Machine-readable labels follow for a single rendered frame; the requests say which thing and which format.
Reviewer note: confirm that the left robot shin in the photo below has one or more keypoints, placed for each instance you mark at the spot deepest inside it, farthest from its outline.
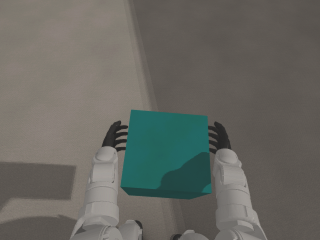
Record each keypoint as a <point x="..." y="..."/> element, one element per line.
<point x="131" y="222"/>

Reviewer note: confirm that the left robot upper arm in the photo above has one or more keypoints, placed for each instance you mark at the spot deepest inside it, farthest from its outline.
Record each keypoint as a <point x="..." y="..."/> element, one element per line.
<point x="106" y="232"/>

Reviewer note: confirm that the right robot forearm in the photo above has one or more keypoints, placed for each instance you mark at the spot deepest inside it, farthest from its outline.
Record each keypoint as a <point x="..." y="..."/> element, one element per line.
<point x="234" y="207"/>

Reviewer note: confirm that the left robot hand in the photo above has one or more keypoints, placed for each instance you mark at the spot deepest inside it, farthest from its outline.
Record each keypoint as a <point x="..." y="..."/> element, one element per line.
<point x="111" y="135"/>

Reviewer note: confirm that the right robot upper arm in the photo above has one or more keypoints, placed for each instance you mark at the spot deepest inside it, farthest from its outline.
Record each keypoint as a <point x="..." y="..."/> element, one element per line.
<point x="234" y="234"/>

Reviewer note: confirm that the left robot thigh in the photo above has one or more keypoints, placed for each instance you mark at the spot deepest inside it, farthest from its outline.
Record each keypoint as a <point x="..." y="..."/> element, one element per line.
<point x="130" y="231"/>

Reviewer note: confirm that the left robot forearm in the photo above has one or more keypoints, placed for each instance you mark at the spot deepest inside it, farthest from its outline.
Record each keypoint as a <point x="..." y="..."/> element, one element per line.
<point x="100" y="202"/>

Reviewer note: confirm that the right robot hand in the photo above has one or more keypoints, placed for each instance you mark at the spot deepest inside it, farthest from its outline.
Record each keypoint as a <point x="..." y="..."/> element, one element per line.
<point x="222" y="138"/>

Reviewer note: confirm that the carton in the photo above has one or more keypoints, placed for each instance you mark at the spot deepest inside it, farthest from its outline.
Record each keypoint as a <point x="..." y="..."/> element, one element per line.
<point x="167" y="155"/>

